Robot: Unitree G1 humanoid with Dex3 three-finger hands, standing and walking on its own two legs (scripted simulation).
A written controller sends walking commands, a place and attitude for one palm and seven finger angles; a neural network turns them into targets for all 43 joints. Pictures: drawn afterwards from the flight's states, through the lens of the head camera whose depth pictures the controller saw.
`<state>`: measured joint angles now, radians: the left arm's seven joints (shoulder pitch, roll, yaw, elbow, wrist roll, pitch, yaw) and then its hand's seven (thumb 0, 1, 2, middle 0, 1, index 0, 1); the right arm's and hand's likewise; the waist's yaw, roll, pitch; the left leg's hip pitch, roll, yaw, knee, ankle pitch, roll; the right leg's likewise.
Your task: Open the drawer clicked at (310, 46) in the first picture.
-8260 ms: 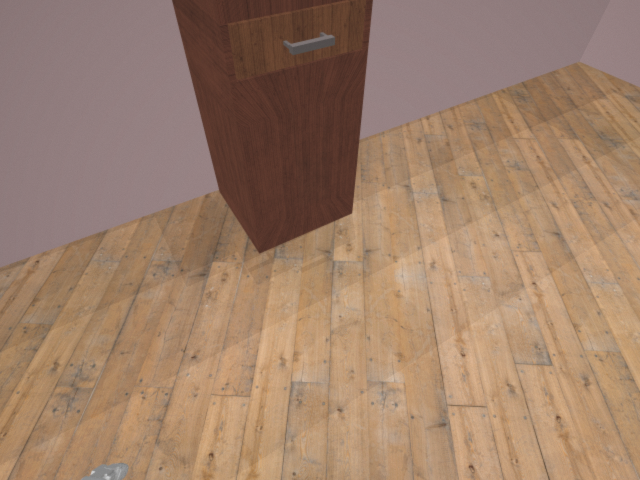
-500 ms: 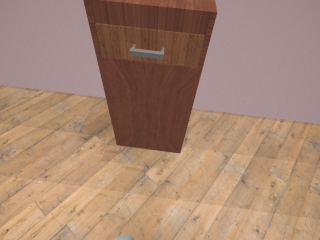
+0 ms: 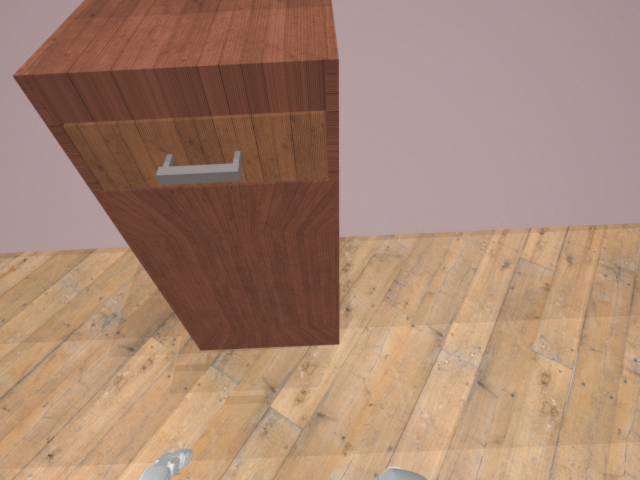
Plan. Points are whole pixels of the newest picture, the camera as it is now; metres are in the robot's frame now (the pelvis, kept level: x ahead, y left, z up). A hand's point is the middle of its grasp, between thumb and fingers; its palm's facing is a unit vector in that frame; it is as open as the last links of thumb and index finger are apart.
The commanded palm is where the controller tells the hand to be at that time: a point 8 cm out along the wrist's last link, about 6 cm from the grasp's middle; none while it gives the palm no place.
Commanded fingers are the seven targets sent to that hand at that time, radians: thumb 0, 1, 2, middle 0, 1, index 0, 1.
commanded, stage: come to a stop and stand still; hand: left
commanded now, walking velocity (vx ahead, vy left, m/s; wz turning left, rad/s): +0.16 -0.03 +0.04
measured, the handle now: (201, 166) +0.58 +0.20 +0.05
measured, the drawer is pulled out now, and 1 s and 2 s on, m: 0.00 0.00 0.00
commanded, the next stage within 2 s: look again from close up in 1.62 s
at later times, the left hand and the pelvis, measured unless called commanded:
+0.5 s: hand out of the picture +0.08 +0.19 -0.16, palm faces +0.09 -0.97 -0.22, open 7.4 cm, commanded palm none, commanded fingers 0.00 0.90 0.90 -0.20 -0.30 -0.20 -0.30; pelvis +0.05 +0.00 +0.01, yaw +0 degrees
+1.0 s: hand out of the picture +0.05 +0.15 -0.16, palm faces +0.01 -0.97 -0.23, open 7.4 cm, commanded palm none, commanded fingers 0.00 0.90 0.90 -0.20 -0.30 -0.20 -0.30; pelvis +0.02 -0.03 +0.00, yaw +1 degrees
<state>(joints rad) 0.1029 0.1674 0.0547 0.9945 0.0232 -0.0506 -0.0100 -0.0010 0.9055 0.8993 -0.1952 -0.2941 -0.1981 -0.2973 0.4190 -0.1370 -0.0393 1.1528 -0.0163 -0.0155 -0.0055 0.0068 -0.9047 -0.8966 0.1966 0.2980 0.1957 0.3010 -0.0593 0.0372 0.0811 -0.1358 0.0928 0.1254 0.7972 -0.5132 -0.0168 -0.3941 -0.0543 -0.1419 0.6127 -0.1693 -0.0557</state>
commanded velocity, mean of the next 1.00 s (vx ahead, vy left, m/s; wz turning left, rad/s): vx -0.08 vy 0.02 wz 0.00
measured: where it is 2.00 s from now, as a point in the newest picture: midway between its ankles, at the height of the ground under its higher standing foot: outside the picture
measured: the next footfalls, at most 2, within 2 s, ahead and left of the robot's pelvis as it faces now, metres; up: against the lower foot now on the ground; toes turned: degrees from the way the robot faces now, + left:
left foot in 0.34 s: +0.13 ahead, +0.11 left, +0.00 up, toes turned +3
right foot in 0.64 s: +0.06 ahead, -0.14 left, +0.00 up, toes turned +0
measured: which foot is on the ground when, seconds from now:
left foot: up 0.00-0.32, down 0.34-1.00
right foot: down 0.00-0.36, up 0.38-0.62, down 0.64-1.00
